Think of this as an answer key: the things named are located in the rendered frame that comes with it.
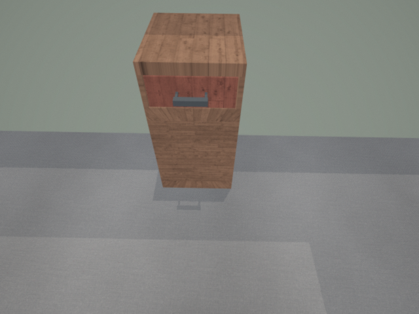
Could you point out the drawer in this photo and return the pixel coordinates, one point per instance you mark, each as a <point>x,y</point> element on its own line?
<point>161,89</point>

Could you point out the handle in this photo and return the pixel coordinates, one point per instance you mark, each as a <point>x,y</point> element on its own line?
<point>190,101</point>

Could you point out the cabinet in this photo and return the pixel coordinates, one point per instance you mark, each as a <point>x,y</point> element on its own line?
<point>195,147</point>

